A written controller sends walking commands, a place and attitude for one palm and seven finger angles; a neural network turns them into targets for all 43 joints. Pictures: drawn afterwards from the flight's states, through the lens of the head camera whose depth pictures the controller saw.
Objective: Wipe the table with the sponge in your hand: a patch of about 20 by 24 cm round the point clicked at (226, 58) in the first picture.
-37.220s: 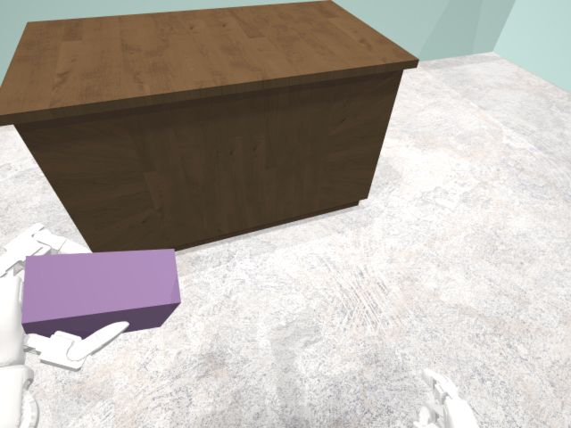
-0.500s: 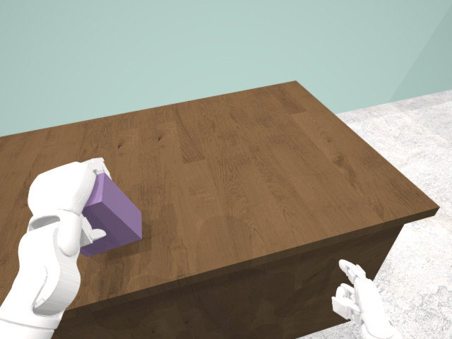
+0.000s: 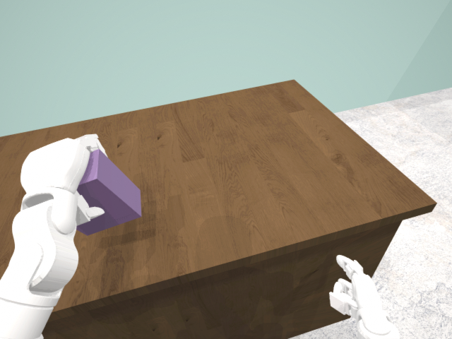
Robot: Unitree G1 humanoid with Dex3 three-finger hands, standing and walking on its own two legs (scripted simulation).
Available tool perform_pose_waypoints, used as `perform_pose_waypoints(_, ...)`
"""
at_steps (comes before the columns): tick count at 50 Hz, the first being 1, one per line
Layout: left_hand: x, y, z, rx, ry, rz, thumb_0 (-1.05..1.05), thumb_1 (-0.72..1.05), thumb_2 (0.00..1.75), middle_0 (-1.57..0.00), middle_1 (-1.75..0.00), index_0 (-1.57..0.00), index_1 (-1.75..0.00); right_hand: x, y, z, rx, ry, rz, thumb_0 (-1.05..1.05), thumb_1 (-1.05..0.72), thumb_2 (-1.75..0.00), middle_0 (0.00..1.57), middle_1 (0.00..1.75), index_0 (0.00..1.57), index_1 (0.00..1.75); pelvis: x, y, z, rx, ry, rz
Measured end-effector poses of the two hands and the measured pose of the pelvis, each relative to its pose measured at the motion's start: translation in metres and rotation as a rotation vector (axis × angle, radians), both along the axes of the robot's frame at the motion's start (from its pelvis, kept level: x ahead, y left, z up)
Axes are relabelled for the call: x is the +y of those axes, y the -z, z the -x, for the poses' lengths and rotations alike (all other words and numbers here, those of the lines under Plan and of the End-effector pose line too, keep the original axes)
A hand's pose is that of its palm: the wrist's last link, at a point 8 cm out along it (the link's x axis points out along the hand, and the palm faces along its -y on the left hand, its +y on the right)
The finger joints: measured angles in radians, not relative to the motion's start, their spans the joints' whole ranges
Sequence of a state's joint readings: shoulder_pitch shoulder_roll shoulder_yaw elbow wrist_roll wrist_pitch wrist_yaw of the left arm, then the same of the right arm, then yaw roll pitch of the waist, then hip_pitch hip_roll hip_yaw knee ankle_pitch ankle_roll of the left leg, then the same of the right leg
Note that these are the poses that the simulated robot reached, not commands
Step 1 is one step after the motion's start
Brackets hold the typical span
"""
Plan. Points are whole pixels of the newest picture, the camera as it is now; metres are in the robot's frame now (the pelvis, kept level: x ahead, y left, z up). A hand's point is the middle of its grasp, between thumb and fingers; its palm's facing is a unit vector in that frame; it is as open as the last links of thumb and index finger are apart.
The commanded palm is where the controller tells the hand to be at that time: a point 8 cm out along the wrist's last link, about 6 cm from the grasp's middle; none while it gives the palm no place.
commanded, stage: lift the sponge slowly off the table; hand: left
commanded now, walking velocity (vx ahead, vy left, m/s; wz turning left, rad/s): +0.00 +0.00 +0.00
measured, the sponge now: (100, 201) +0.27 +0.28 +0.14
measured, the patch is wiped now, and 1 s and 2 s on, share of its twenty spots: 0.95 0.95 0.95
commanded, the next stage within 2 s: bring the sponge back beside the body in 0.16 s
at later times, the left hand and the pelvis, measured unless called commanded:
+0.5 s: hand (82, 188) +0.25 +0.27 +0.20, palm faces +0.28 -0.15 -0.95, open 9.8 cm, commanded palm +0.20 +0.28 +0.26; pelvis +0.00 +0.00 +0.00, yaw +0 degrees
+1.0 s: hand (77, 206) +0.22 +0.27 +0.19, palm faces +0.27 -0.15 -0.95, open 9.8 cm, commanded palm +0.18 +0.27 +0.25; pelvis +0.00 +0.00 +0.00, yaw -1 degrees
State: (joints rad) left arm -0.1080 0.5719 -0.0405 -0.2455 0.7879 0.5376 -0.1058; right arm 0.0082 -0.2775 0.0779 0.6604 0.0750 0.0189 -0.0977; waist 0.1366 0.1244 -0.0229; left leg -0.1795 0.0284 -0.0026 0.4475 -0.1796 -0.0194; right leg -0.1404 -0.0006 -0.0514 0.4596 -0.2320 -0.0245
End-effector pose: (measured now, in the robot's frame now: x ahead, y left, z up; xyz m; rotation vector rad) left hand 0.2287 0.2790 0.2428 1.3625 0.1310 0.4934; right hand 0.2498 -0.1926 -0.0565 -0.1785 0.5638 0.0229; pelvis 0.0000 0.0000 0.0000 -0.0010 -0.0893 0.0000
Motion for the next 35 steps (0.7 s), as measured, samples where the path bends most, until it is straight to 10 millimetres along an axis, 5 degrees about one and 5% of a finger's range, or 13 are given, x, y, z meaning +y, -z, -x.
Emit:
perform_pose_waypoints(9, -0.002, -0.012, -0.002, -0.031, 0.013, -0.001, 0.00, -0.49, 1.07, -0.74, -1.36, -0.76, -1.36, 0.001, 0.000, 0.000, -0.003, 0.005, -0.009, 0.02, -0.90, -0.90, 0.20, 0.30, 0.19, 0.29, 0.001, 0.000, -0.001, 0.006, 0.004, 0.000)
perform_pose_waypoints(35, -0.004, 0.006, 0.024, -0.013, 0.015, 0.030, 0.00, -0.49, 1.07, -0.75, -1.36, -0.76, -1.36, 0.001, 0.000, 0.001, -0.005, -0.001, -0.004, 0.02, -0.90, -0.90, 0.20, 0.30, 0.18, 0.29, 0.001, 0.001, 0.000, -0.006, 0.003, 0.001)
